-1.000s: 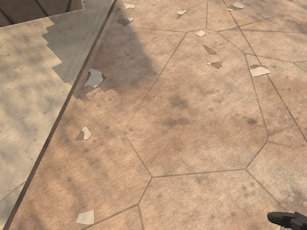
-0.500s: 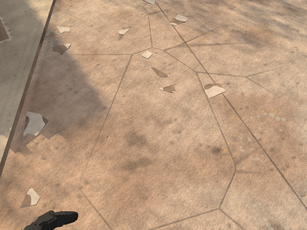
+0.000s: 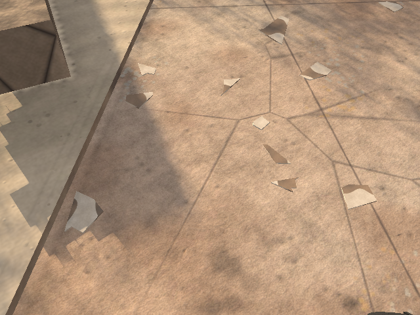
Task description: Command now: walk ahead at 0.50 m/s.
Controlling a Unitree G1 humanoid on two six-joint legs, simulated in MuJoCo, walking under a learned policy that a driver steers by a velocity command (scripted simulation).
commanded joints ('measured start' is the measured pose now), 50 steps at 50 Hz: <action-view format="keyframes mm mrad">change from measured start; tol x32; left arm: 1 23 187 49 -22 -9 6 10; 28 -386 51 1 -197 -10 -3 -41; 34 76 301 108 -129 -3 15 -23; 50 -1 171 65 -147 -10 19 29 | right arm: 1 -109 -85 -20 -98 4 -23 16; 7 359 -306 -95 21 -15 -18 3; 50 -116 -83 -27 -82 -14 -46 -18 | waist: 1 -11 -108 50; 7 -140 305 -382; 50 -12 -124 -16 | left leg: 1 -1 -17 5 -64 -48 31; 5 434 -73 61 -115 -107 113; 7 988 288 -636 -224 -325 325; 15 484 127 -191 -435 -32 258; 27 678 155 60 -451 34 190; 32 733 139 156 -75 627 118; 33 580 98 180 160 537 81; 35 -73 -168 0 740 -611 0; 36 -172 -98 -83 784 -566 24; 50 112 -81 -25 -26 61 -57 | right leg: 1 11 -313 148 -31 261 -151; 5 -24 -237 74 332 589 -81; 8 -719 -46 173 1046 -332 6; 29 -681 -120 46 335 223 -19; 33 -121 -30 21 299 170 -120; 35 418 -394 867 110 -29 -368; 50 -252 -146 330 13 182 -175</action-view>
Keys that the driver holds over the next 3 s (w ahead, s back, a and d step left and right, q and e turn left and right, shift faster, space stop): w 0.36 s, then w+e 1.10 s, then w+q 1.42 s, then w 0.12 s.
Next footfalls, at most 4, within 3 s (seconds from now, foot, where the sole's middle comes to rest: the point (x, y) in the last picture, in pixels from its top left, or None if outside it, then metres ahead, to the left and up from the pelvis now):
0.10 left None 0.24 0.14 -0.78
0.66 right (270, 300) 0.53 -0.10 -0.78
1.14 left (235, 210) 0.86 0.02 -0.78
1.66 right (340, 197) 0.94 -0.36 -0.78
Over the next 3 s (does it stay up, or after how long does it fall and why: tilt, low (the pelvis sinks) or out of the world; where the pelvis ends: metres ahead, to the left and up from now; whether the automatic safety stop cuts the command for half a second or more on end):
stays up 1.56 -0.42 0.00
